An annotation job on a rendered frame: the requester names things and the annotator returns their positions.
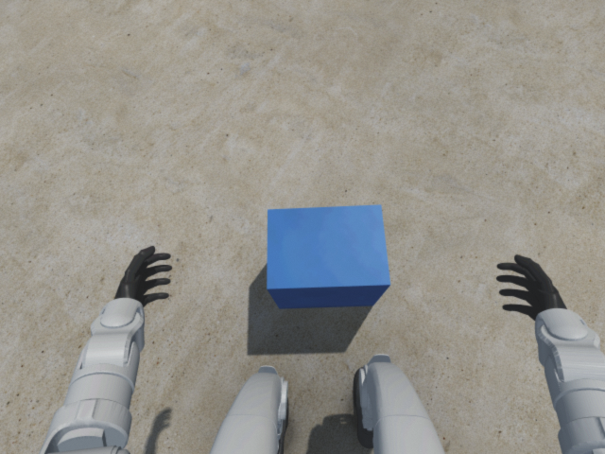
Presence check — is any robot right forearm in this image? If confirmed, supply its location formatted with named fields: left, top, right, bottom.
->
left=535, top=308, right=605, bottom=454

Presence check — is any robot left forearm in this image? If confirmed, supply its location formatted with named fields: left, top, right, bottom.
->
left=39, top=298, right=145, bottom=454

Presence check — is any robot right hand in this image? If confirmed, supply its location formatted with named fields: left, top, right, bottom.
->
left=496, top=254, right=567, bottom=321

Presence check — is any carton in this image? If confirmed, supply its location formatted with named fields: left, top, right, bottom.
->
left=267, top=204, right=390, bottom=309

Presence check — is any robot thigh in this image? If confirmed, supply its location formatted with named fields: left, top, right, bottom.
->
left=359, top=362, right=445, bottom=454
left=209, top=373, right=288, bottom=454

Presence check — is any robot left hand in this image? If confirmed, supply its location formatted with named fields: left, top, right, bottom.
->
left=114, top=246, right=172, bottom=307

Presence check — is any right robot thigh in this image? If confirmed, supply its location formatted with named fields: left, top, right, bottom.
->
left=359, top=362, right=445, bottom=454

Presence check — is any left robot thigh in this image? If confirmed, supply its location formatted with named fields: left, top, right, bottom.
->
left=209, top=373, right=288, bottom=454

